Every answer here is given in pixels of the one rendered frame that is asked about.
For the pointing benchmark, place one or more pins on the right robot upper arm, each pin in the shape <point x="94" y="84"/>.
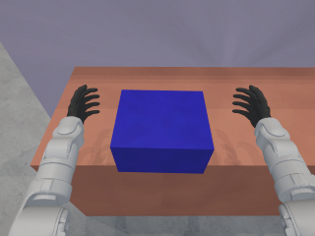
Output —
<point x="298" y="217"/>

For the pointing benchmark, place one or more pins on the left robot upper arm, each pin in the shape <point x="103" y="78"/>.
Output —
<point x="43" y="221"/>

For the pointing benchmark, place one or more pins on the pedestal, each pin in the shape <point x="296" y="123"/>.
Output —
<point x="236" y="181"/>

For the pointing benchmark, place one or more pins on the left robot hand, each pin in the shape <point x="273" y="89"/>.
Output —
<point x="78" y="106"/>

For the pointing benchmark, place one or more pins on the carton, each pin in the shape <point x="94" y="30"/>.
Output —
<point x="162" y="131"/>

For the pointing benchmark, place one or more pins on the robot left forearm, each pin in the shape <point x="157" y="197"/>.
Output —
<point x="51" y="186"/>

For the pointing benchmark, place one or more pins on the robot right forearm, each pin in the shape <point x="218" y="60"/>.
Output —
<point x="293" y="180"/>

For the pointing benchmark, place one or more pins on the right robot hand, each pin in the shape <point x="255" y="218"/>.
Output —
<point x="257" y="105"/>

